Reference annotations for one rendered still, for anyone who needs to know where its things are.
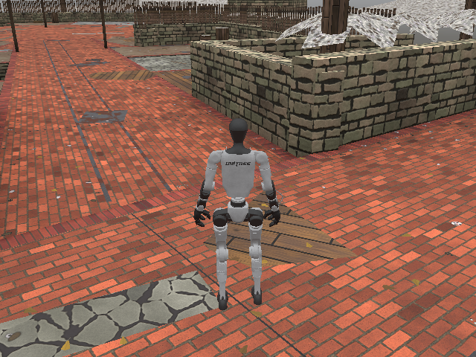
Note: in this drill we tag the robot right hand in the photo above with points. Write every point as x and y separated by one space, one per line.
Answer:
275 215

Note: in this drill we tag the left robot forearm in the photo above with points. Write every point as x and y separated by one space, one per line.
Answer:
203 198

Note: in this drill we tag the robot left upper arm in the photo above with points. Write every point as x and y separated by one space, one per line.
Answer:
214 158

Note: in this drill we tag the humanoid robot torso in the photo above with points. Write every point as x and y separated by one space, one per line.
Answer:
238 180

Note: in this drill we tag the right robot forearm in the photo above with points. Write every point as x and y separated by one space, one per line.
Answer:
272 198

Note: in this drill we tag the left robot foot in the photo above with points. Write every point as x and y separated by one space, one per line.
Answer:
222 302

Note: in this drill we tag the robot left hand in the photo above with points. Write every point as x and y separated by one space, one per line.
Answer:
197 216

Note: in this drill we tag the robot right upper arm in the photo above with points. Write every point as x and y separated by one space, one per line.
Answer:
265 171

